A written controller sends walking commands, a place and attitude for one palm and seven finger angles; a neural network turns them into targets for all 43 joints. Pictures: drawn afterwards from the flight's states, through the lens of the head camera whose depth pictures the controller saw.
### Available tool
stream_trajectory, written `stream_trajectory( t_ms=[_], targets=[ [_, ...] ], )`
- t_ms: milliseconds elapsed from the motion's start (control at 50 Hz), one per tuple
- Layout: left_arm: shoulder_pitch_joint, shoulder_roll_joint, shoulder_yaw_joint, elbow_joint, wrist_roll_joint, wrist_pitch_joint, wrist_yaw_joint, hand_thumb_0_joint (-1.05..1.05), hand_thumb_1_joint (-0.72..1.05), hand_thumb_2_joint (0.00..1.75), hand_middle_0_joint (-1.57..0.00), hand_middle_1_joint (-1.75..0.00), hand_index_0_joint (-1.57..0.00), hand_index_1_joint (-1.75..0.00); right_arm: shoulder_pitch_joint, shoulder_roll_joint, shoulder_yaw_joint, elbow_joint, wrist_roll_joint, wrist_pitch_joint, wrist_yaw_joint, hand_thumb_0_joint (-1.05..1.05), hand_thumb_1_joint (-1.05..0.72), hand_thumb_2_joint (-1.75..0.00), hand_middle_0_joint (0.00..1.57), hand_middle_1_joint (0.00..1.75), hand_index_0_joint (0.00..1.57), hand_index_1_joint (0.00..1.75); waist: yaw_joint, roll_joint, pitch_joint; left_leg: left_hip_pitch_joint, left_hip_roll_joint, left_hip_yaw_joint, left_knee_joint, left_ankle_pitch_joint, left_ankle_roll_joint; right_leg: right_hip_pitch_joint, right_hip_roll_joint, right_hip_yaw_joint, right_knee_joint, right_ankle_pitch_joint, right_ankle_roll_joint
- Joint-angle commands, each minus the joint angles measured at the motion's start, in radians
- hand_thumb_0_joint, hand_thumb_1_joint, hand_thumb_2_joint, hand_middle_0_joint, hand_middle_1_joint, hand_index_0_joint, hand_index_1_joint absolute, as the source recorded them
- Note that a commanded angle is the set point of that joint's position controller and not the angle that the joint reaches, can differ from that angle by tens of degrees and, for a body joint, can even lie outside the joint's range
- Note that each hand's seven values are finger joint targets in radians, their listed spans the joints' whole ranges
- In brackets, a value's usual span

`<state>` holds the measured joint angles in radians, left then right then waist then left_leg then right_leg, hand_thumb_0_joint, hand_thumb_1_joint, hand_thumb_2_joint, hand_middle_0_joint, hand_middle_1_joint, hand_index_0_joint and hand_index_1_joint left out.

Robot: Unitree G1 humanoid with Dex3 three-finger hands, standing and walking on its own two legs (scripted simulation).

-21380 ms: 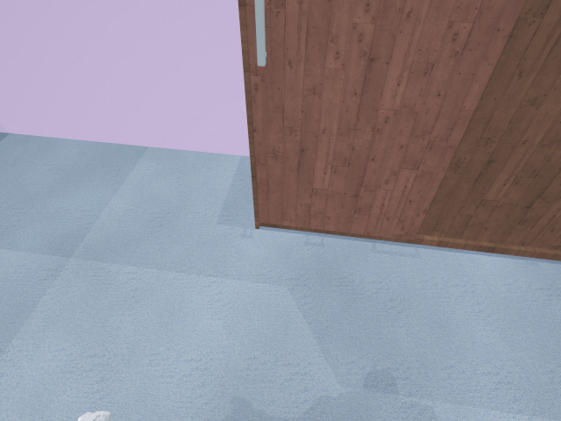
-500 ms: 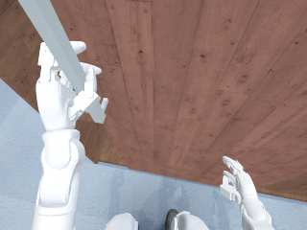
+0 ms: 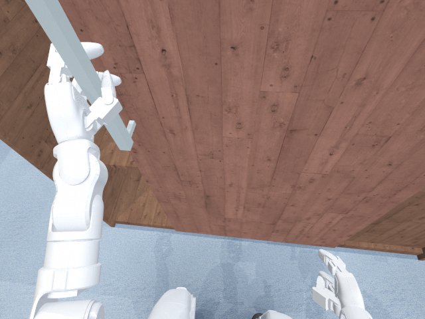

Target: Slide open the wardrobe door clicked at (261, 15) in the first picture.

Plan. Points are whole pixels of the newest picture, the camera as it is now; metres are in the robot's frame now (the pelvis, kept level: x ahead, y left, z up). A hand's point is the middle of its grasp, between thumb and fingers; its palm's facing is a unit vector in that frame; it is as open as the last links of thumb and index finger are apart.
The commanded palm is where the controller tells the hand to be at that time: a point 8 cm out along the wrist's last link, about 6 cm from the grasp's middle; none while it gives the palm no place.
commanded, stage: step sideways, sliding the door along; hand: left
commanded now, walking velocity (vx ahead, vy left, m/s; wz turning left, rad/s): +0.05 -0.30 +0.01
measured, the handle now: (92, 67) +0.42 +0.22 +0.22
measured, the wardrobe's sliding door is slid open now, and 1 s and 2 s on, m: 0.31 0.54 0.54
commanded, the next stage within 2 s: stop walking and hold the door there in 1.12 s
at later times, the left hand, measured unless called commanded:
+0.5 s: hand (193, 105) +0.38 +0.07 +0.20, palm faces +0.35 -0.93 -0.08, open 6.4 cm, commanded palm +0.35 +0.05 +0.19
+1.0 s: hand (272, 108) +0.38 -0.04 +0.20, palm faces +0.43 -0.90 -0.05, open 6.7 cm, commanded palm +0.34 -0.07 +0.18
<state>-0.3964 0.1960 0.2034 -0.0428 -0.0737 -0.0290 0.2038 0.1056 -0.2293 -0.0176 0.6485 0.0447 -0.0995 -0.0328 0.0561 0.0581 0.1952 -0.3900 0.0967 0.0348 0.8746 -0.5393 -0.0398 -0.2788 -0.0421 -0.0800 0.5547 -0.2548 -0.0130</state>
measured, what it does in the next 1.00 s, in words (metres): steps to the right: left foot, then right foot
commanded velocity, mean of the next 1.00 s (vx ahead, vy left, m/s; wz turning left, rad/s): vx -0.07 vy -0.30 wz -0.05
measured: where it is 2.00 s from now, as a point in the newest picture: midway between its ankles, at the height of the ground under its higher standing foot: outside the picture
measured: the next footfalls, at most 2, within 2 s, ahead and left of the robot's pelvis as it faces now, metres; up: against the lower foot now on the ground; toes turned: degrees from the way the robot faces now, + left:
left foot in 0.06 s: +0.03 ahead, +0.11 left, +0.00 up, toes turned +8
right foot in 0.42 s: +0.02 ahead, -0.28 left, +0.00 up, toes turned -4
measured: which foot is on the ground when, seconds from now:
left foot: up 0.00-0.04, down 0.06-0.42, up 0.44-0.56, down 0.58-0.88, up 0.90-1.00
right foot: down 0.00-0.06, up 0.08-0.40, down 0.42-0.56, up 0.58-0.84, down 0.86-1.00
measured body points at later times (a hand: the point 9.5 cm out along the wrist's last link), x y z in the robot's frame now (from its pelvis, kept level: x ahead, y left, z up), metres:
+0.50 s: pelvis -0.02 -0.14 -0.01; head +0.06 -0.15 +0.43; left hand +0.35 +0.12 +0.20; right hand +0.19 -0.33 -0.13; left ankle -0.02 +0.06 -0.71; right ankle -0.02 -0.28 -0.73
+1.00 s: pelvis -0.01 -0.27 -0.01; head +0.08 -0.28 +0.43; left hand +0.35 +0.00 +0.20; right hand +0.22 -0.47 -0.12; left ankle -0.02 -0.11 -0.70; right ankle +0.03 -0.38 -0.73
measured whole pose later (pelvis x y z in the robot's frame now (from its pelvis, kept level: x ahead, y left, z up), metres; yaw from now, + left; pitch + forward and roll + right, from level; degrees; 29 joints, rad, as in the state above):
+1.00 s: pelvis -0.01 -0.27 -0.01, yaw +6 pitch -1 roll +0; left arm -0.52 0.22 0.21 0.06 -0.10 -0.02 0.20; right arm 0.06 -0.23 -0.02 0.65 0.05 -0.09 -0.04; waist 0.06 0.05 0.22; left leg -0.38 0.10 0.04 0.86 -0.56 -0.04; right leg -0.32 -0.06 -0.10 0.66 -0.28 -0.02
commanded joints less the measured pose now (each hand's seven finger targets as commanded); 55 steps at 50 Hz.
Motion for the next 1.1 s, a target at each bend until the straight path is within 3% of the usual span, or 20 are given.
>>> stream_trajectory(
  t_ms=[0, 40, 60, 200, 320, 380, 420, 460, 500, 520, 540, 560, 700, 780, 820, 880, 900, 980, 1020, 1080],
  targets=[
    [-0.414, 0.044, -0.260, -0.422, 0.018, -0.188, -0.094, 0.00, 0.90, 0.90, -0.45, -1.40, -0.45, -1.40, -0.060, -0.058, -0.031, -0.149, -0.001, -0.023, -0.025, 0.00, -0.90, -0.90, 0.20, 0.30, 0.20, 0.30, -0.089, -0.184, -0.534, 0.255, 0.016, 0.049, -0.391, 0.371, 0.010, 0.217, -0.165, 0.081, 0.122, 0.777, -0.076],
    [-0.454, -0.013, -0.303, -0.389, -0.003, -0.186, -0.127, 0.00, 0.90, 0.90, -0.45, -1.40, -0.45, -1.40, -0.036, -0.133, -0.078, -0.177, -0.011, -0.013, -0.004, 0.00, -0.90, -0.90, 0.20, 0.30, 0.20, 0.30, -0.082, 0.146, -0.606, 0.654, 0.472, -0.392, -0.437, 1.285, 0.224, -0.251, 0.004, 0.078, 0.402, -0.244, 0.038],
    [-0.509, -0.024, -0.299, -0.324, 0.022, -0.182, -0.141, 0.00, 0.90, 0.90, -0.45, -1.40, -0.45, -1.40, -0.045, -0.151, -0.085, -0.181, -0.006, -0.012, 0.035, 0.00, -0.90, -0.90, 0.20, 0.30, 0.20, 0.30, -0.071, 0.049, -0.603, 0.621, 0.480, -0.365, -0.424, 1.091, 0.246, -0.271, 0.018, 0.149, 0.555, -0.294, 0.013],
    [-0.643, -0.062, -0.365, -0.265, 0.015, -0.130, -0.174, 0.00, 0.90, 0.90, -0.45, -1.40, -0.45, -1.40, -0.043, -0.127, -0.072, -0.176, -0.005, 0.001, 0.050, 0.00, -0.90, -0.90, 0.20, 0.30, 0.20, 0.30, -0.080, 0.210, -0.470, 0.447, 0.316, -0.031, -0.440, 0.881, 0.164, -0.204, -0.006, 0.042, 0.458, -0.105, 0.048],
    [-0.633, -0.034, -0.338, -0.193, 0.000, -0.137, -0.162, 0.00, 0.90, 0.90, -0.45, -1.40, -0.45, -1.40, -0.017, -0.114, -0.053, -0.192, 0.006, -0.006, 0.041, 0.00, -0.90, -0.90, 0.20, 0.30, 0.20, 0.30, -0.089, 0.318, -0.496, 0.466, 0.274, -0.001, -0.331, 0.977, 0.112, 0.001, 0.072, -0.049, 0.087, -0.097, 0.049],
    [-0.620, 0.040, -0.297, -0.181, 0.023, -0.150, -0.151, 0.00, 0.90, 0.90, -0.45, -1.40, -0.45, -1.40, -0.036, -0.074, -0.033, -0.192, 0.032, -0.015, 0.035, 0.00, -0.90, -0.90, 0.20, 0.30, 0.20, 0.30, -0.068, 0.042, -0.518, 0.322, 0.139, 0.044, -0.119, 0.700, 0.095, 0.218, -0.050, 0.033, -0.192, 0.441, 0.018],
    [-0.581, 0.113, -0.259, -0.197, 0.029, -0.147, -0.127, 0.00, 0.90, 0.90, -0.45, -1.40, -0.45, -1.40, -0.048, -0.036, -0.020, -0.179, 0.027, -0.011, 0.006, 0.00, -0.90, -0.90, 0.20, 0.30, 0.20, 0.30, -0.063, -0.230, -0.516, -0.015, -0.009, 0.064, 0.061, -0.005, -0.008, 0.384, -0.257, 0.178, -0.060, 1.121, -0.085],
    [-0.579, 0.092, -0.250, -0.244, 0.016, -0.154, -0.124, 0.00, 0.90, 0.90, -0.45, -1.40, -0.45, -1.40, -0.076, -0.055, -0.033, -0.157, 0.017, -0.013, -0.025, 0.00, -0.90, -0.90, 0.20, 0.30, 0.20, 0.30, -0.044, -0.416, -0.503, -0.094, -0.016, 0.015, 0.102, -0.102, 0.011, 0.423, -0.272, 0.214, 0.021, 1.207, -0.144],
    [-0.610, 0.022, -0.297, -0.280, 0.006, -0.168, -0.112, 0.00, 0.90, 0.90, -0.45, -1.40, -0.45, -1.40, -0.063, -0.053, -0.017, -0.124, 0.008, -0.011, -0.034, 0.00, -0.90, -0.90, 0.20, 0.30, 0.20, 0.30, -0.085, -0.216, -0.520, 0.058, 0.028, 0.049, -0.300, 0.162, 0.018, 0.392, -0.216, 0.104, 0.151, 1.070, -0.090],
    [-0.594, -0.001, -0.317, -0.291, -0.005, -0.177, -0.120, 0.00, 0.90, 0.90, -0.45, -1.40, -0.45, -1.40, -0.041, -0.062, -0.032, -0.129, 0.005, -0.002, -0.038, 0.00, -0.90, -0.90, 0.20, 0.30, 0.20, 0.30, -0.100, -0.153, -0.567, 0.350, 0.102, 0.026, -0.420, 0.631, 0.047, 0.181, -0.148, 0.035, 0.248, 0.840, -0.019],
    [-0.593, -0.039, -0.345, -0.320, -0.020, -0.178, -0.140, 0.00, 0.90, 0.90, -0.45, -1.40, -0.45, -1.40, -0.029, -0.134, -0.077, -0.152, -0.007, -0.004, -0.028, 0.00, -0.90, -0.90, 0.20, 0.30, 0.20, 0.30, -0.101, 0.081, -0.620, 0.693, 0.383, -0.279, -0.378, 1.355, 0.184, -0.208, -0.007, 0.018, 0.418, 0.143, 0.064],
    [-0.632, -0.075, -0.355, -0.270, -0.005, -0.183, -0.163, 0.00, 0.90, 0.90, -0.45, -1.40, -0.45, -1.40, -0.033, -0.146, -0.084, -0.162, -0.011, -0.002, 0.018, 0.00, -0.90, -0.90, 0.20, 0.30, 0.20, 0.30, -0.082, 0.067, -0.663, 0.713, 0.488, -0.297, -0.362, 1.480, 0.239, -0.236, -0.002, 0.120, 0.542, -0.352, 0.035],
    [-0.650, -0.056, -0.359, -0.238, 0.013, -0.156, -0.179, 0.00, 0.90, 0.90, -0.45, -1.40, -0.45, -1.40, -0.049, -0.132, -0.077, -0.191, 0.000, -0.016, 0.050, 0.00, -0.90, -0.90, 0.20, 0.30, 0.20, 0.30, -0.083, 0.232, -0.474, 0.406, 0.345, 0.019, -0.406, 0.915, 0.153, -0.089, 0.007, 0.020, 0.352, -0.131, 0.046],
    [-0.609, -0.050, -0.349, -0.208, 0.008, -0.159, -0.172, 0.00, 0.90, 0.90, -0.45, -1.40, -0.45, -1.40, -0.048, -0.108, -0.061, -0.203, 0.015, -0.025, 0.044, 0.00, -0.90, -0.90, 0.20, 0.30, 0.20, 0.30, -0.072, 0.259, -0.475, 0.320, 0.286, 0.035, -0.296, 0.784, 0.104, 0.097, 0.052, -0.033, 0.103, -0.012, 0.048],
    [-0.592, -0.021, -0.342, -0.219, 0.021, -0.159, -0.163, 0.00, 0.90, 0.90, -0.45, -1.40, -0.45, -1.40, -0.052, -0.078, -0.045, -0.199, 0.032, -0.038, 0.037, 0.00, -0.90, -0.90, 0.20, 0.30, 0.20, 0.30, -0.066, 0.126, -0.469, 0.292, 0.194, 0.056, -0.161, 0.687, 0.119, 0.165, 0.004, -0.015, -0.082, 0.270, 0.047],
    [-0.510, 0.084, -0.279, -0.276, 0.024, -0.155, -0.143, 0.00, 0.90, 0.90, -0.45, -1.40, -0.45, -1.40, -0.081, -0.049, -0.047, -0.189, 0.014, -0.046, -0.002, 0.00, -0.90, -0.90, 0.20, 0.30, 0.20, 0.30, -0.019, -0.450, -0.498, -0.039, -0.041, -0.002, 0.294, -0.199, -0.007, 0.278, -0.292, 0.333, -0.056, 1.180, -0.132],
    [-0.506, 0.057, -0.278, -0.306, 0.016, -0.143, -0.127, 0.00, 0.90, 0.90, -0.45, -1.40, -0.45, -1.40, -0.097, -0.052, -0.040, -0.162, 0.015, -0.056, -0.017, 0.00, -0.90, -0.90, 0.20, 0.30, 0.20, 0.30, -0.043, -0.353, -0.496, -0.081, -0.032, -0.039, 0.263, -0.192, 0.006, 0.328, -0.304, 0.320, -0.010, 1.248, -0.167],
    [-0.534, 0.043, -0.268, -0.375, 0.006, -0.201, -0.106, 0.00, 0.90, 0.90, -0.45, -1.40, -0.45, -1.40, -0.058, -0.052, -0.034, -0.146, 0.002, -0.018, -0.020, 0.00, -0.90, -0.90, 0.20, 0.30, 0.20, 0.30, -0.084, -0.251, -0.583, 0.243, 0.045, 0.059, -0.360, 0.381, 0.002, 0.299, -0.177, 0.119, 0.171, 1.054, -0.076],
    [-0.534, -0.022, -0.314, -0.373, -0.013, -0.204, -0.145, 0.00, 0.90, 0.90, -0.45, -1.40, -0.45, -1.40, -0.044, -0.133, -0.084, -0.184, -0.004, -0.015, 0.005, 0.00, -0.90, -0.90, 0.20, 0.30, 0.20, 0.30, -0.079, 0.089, -0.645, 0.728, 0.468, -0.282, -0.386, 1.528, 0.209, -0.219, -0.003, 0.082, 0.414, -0.118, 0.047],
    [-0.659, -0.020, -0.299, -0.379, 0.031, -0.211, -0.161, 0.00, 0.90, 0.90, -0.45, -1.40, -0.45, -1.40, -0.038, -0.121, -0.078, -0.191, -0.005, -0.042, 0.070, 0.00, -0.90, -0.90, 0.20, 0.30, 0.20, 0.30, -0.082, 0.229, -0.542, 0.700, 0.441, -0.126, -0.355, 1.371, 0.215, -0.330, -0.011, 0.123, 0.483, -0.278, 0.032]
  ],
)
